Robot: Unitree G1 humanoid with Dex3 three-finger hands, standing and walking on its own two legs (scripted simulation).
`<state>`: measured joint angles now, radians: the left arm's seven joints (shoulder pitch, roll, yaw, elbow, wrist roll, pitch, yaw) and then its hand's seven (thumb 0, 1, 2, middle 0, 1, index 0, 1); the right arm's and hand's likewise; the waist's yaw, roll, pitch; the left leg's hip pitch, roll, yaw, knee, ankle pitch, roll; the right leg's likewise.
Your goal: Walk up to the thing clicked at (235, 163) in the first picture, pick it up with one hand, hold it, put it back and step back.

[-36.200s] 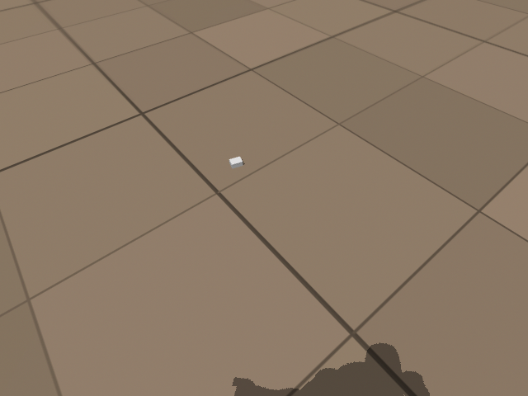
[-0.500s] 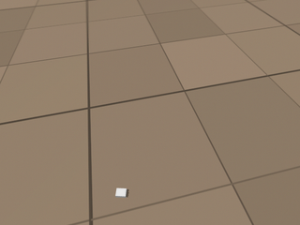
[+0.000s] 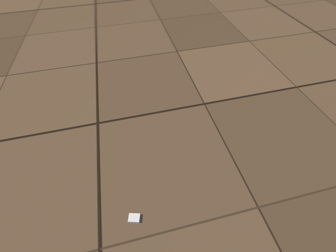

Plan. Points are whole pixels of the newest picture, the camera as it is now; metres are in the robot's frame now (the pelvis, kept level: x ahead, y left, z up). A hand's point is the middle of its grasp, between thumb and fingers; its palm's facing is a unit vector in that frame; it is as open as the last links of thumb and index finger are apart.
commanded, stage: stand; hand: left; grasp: from above
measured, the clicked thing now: (134, 218) +0.42 +0.24 -0.77
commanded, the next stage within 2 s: step back in 0.02 s
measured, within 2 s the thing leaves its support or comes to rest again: neither
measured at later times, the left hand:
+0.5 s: hand out of the picture +0.06 +0.30 -0.18, palm faces -0.08 -0.93 -0.37, open 7.3 cm
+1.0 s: hand out of the picture -0.05 +0.29 -0.16, palm faces -0.03 -0.92 -0.39, open 7.3 cm
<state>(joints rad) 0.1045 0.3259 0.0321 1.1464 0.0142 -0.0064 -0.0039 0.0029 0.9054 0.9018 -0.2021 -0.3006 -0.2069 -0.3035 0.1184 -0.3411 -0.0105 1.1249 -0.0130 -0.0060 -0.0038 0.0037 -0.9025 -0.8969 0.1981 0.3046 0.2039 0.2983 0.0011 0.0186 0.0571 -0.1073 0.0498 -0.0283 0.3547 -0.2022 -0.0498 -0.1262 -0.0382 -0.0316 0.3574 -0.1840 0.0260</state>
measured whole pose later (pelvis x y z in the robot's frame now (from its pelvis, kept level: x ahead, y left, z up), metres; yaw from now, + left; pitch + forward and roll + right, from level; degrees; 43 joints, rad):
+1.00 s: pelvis -0.19 +0.04 -0.03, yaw -1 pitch -1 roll +0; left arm 0.11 0.36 0.06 0.76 0.02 0.04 0.01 0.00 0.90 0.90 -0.20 -0.30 -0.21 -0.30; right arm 0.18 -0.40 -0.05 0.88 -0.01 0.03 -0.02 0.00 -0.90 -0.90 0.20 0.30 0.20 0.30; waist 0.00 0.00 0.18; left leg -0.26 -0.04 -0.04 0.66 -0.37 0.00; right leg -0.39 -0.02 -0.01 0.68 -0.27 -0.01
